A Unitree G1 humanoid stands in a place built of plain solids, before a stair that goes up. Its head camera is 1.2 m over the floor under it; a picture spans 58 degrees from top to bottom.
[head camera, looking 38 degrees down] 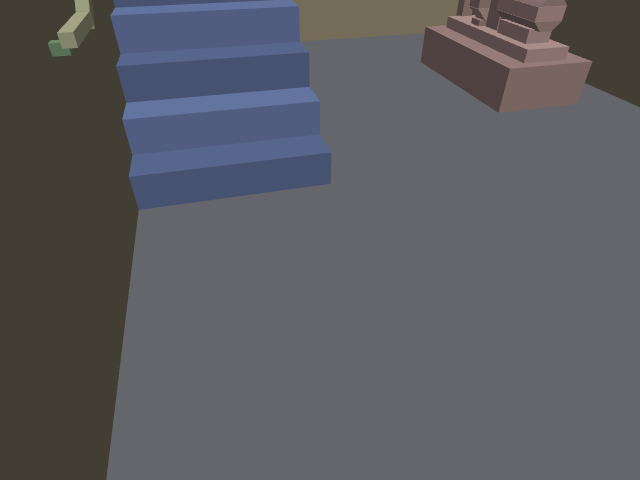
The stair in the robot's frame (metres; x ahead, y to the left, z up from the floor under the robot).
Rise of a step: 0.19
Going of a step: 0.23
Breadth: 0.99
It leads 15 degrees to the left of straight ahead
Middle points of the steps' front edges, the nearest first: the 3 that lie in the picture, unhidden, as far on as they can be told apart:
1.90 0.42 0.19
2.13 0.48 0.37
2.35 0.54 0.56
